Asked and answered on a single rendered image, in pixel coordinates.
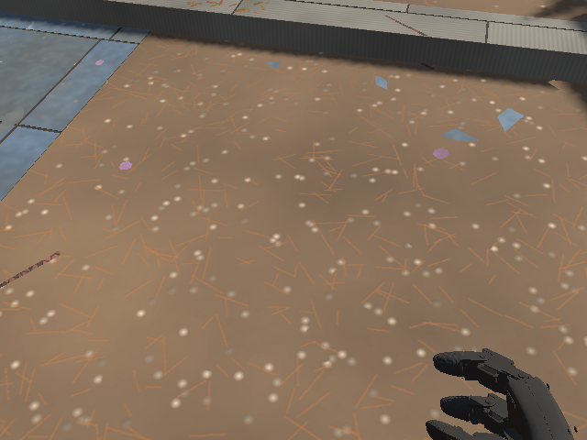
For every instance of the right robot hand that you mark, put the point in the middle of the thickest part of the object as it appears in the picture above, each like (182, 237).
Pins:
(529, 412)

